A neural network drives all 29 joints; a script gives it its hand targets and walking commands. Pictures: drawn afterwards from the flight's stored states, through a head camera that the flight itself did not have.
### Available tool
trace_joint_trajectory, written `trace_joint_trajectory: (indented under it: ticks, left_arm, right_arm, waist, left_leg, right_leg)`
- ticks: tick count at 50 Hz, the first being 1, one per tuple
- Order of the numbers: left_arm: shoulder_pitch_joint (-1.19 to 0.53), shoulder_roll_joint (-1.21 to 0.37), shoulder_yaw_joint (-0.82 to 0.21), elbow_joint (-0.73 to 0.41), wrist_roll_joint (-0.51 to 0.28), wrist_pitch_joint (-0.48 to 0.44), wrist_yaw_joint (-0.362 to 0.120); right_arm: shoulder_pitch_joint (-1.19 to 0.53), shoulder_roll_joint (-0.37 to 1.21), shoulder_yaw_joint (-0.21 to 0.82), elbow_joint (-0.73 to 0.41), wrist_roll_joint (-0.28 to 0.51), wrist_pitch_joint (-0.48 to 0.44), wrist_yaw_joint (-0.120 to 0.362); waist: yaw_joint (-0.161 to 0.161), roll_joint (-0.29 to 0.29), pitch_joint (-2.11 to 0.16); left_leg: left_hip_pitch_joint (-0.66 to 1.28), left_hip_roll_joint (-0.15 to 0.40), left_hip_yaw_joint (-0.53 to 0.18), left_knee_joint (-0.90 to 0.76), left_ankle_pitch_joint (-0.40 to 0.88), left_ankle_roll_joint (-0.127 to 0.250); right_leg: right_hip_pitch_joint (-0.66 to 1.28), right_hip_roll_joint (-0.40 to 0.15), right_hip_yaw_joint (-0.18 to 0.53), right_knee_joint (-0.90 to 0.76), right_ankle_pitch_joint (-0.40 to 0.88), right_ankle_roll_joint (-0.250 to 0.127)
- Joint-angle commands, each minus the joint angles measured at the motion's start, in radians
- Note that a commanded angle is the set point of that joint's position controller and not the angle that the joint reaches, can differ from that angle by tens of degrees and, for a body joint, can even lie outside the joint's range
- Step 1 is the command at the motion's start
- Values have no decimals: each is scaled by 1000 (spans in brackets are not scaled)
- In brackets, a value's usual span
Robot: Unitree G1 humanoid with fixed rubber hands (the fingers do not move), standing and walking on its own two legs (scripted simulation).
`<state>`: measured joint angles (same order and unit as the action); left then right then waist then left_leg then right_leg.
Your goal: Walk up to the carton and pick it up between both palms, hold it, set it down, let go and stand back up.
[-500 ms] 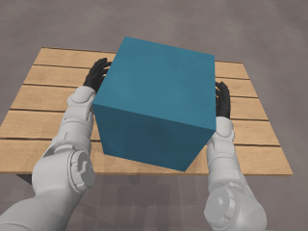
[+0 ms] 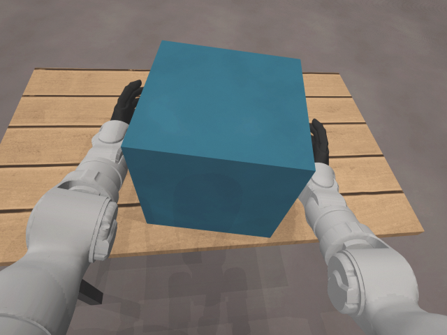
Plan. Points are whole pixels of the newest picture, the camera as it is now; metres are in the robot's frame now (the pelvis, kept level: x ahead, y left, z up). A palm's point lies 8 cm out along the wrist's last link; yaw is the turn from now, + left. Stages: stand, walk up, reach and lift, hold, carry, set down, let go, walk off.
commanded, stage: set down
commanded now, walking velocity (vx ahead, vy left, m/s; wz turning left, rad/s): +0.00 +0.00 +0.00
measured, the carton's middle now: (219, 145) +0.44 -0.01 +0.06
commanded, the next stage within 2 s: none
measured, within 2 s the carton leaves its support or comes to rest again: neither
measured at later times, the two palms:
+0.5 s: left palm (87, 98) +0.47 +0.20 +0.14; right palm (354, 138) +0.40 -0.24 +0.13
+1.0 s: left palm (82, 52) +0.48 +0.19 +0.22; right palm (382, 107) +0.39 -0.24 +0.20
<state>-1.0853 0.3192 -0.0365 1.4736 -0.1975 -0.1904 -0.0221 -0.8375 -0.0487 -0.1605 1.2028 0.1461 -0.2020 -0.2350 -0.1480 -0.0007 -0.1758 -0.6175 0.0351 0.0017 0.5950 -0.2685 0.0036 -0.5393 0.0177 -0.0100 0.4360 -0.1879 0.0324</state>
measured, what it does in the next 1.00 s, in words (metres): stands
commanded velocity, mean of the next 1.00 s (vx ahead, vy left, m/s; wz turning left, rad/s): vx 0.00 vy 0.00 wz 0.00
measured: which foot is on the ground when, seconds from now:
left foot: down 0.00-1.00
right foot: down 0.00-1.00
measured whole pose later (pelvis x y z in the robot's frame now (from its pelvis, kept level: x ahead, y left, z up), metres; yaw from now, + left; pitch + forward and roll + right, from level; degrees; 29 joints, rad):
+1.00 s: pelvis -0.02 -0.01 +0.01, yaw +0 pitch +8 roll -2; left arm -1.24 0.56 -0.14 1.28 -0.38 0.20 -0.09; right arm -1.00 -0.24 -0.03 0.93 0.38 0.24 -0.23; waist -0.20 -0.04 -0.11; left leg -0.40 0.02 0.01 0.44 -0.18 0.01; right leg -0.34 0.01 0.00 0.31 -0.12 0.02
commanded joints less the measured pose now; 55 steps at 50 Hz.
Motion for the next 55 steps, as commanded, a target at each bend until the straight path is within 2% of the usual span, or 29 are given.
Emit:
trace_joint_trajectory:
  ticks: [1,3,6,10,11,12,15,17,19,20,24,27,28,29,32,35,37,39,46,49,53,54,55]
  left_arm:
    - [-489,164,-33,-147,-39,-58,-3]
    - [-494,180,-44,-155,-56,-61,-7]
    - [-529,215,-69,-146,-86,-64,-13]
    - [-576,252,-111,-144,-148,-56,-18]
    - [-599,260,-129,-186,-170,-54,-16]
    - [-595,259,-142,-154,-181,-45,-21]
    - [-630,278,-179,-196,-227,-24,-31]
    - [-626,278,-197,-154,-238,-5,-41]
    - [-642,280,-229,-211,-264,7,-47]
    - [-636,278,-232,-172,-261,19,-53]
    - [-637,295,-233,-181,-264,58,-64]
    - [-653,322,-206,-231,-249,93,-64]
    - [-637,328,-187,-215,-236,107,-66]
    - [-642,331,-182,-217,-228,118,-69]
    - [-651,353,-141,-279,-203,153,-65]
    - [-645,366,-110,-282,-181,195,-65]
    - [-660,382,-96,-332,-184,217,-61]
    - [-654,389,-85,-322,-180,247,-62]
    - [-673,414,-63,-380,-182,322,-65]
    - [-670,405,-75,-378,-188,353,-71]
    - [-624,401,-51,-426,-159,388,-82]
    - [-610,393,-58,-423,-157,397,-87]
    - [-588,387,-49,-424,-151,402,-91]
  right_arm:
    - [-458,-209,39,-195,63,-49,2]
    - [-455,-240,59,-188,94,-41,13]
    - [-472,-274,80,-171,133,-17,33]
    - [-522,-316,96,-201,163,26,60]
    - [-537,-326,97,-241,173,35,66]
    - [-538,-331,99,-217,174,50,72]
    - [-572,-352,100,-257,184,83,80]
    - [-581,-353,100,-217,180,108,82]
    - [-600,-363,101,-272,191,116,78]
    - [-593,-361,96,-234,185,129,75]
    - [-612,-365,88,-269,177,163,63]
    - [-621,-376,70,-316,169,188,49]
    - [-615,-370,75,-314,168,200,45]
    - [-613,-364,71,-315,166,211,38]
    - [-612,-367,64,-370,167,238,25]
    - [-605,-356,78,-373,179,275,17]
    - [-619,-360,79,-425,186,292,11]
    - [-628,-358,94,-428,197,318,9]
    - [-654,-365,105,-489,223,383,3]
    - [-653,-369,99,-482,230,410,0]
    - [-597,-371,104,-483,244,431,1]
    - [-588,-373,97,-478,241,435,0]
    - [-569,-365,104,-474,244,439,2]
  waist:
    - [-23,137,-753]
    - [-18,151,-758]
    - [-20,176,-735]
    - [-13,177,-702]
    - [-14,185,-741]
    - [-19,187,-709]
    - [-27,185,-741]
    - [-38,173,-684]
    - [-49,184,-743]
    - [-60,186,-700]
    - [-66,167,-688]
    - [-73,164,-701]
    - [-65,154,-681]
    - [-74,149,-669]
    - [-62,155,-678]
    - [-55,156,-635]
    - [-50,153,-660]
    - [-48,129,-630]
    - [-37,111,-626]
    - [-53,118,-576]
    - [-45,133,-529]
    - [-59,130,-509]
    - [-48,127,-478]
  left_leg:
    - [481,-30,24,54,614,-118]
    - [503,-30,22,60,629,-121]
    - [498,-31,19,43,562,-117]
    - [499,-26,12,13,453,-102]
    - [507,-26,11,12,453,-102]
    - [508,-24,6,6,429,-99]
    - [523,-25,3,-6,382,-89]
    - [511,-24,-5,-15,343,-79]
    - [531,-27,-2,-12,366,-80]
    - [535,-25,-7,-13,357,-80]
    - [535,-32,-6,-28,342,-66]
    - [556,-37,-2,-38,383,-68]
    - [555,-41,2,-43,394,-64]
    - [553,-43,2,-53,390,-62]
    - [571,-48,12,-67,431,-64]
    - [581,-49,16,-82,446,-64]
    - [591,-51,22,-86,463,-63]
    - [591,-52,23,-96,467,-55]
    - [609,-53,30,-123,471,-45]
    - [617,-51,26,-133,456,-47]
    - [650,-48,25,-145,470,-52]
    - [657,-46,23,-148,461,-53]
    - [657,-46,24,-155,448,-49]
  right_leg:
    - [184,31,-77,62,564,-8]
    - [157,33,-78,59,546,-13]
    - [119,27,-81,50,454,-20]
    - [52,21,-86,32,309,-30]
    - [51,20,-87,33,312,-32]
    - [31,19,-88,28,283,-36]
    - [16,16,-88,15,244,-43]
    - [3,12,-88,7,212,-46]
    - [26,13,-87,4,247,-50]
    - [10,13,-88,-3,229,-52]
    - [52,10,-84,-20,242,-52]
    - [108,13,-81,-32,301,-47]
    - [133,12,-76,-37,318,-45]
    - [153,11,-74,-43,331,-42]
    - [209,13,-67,-52,383,-39]
    - [252,13,-61,-65,407,-37]
    - [281,16,-58,-63,440,-34]
    - [315,16,-55,-67,462,-29]
    - [381,19,-48,-81,491,-29]
    - [381,20,-48,-91,482,-34]
    - [393,22,-50,-109,465,-42]
    - [390,24,-52,-116,453,-43]
    - [390,23,-52,-122,430,-46]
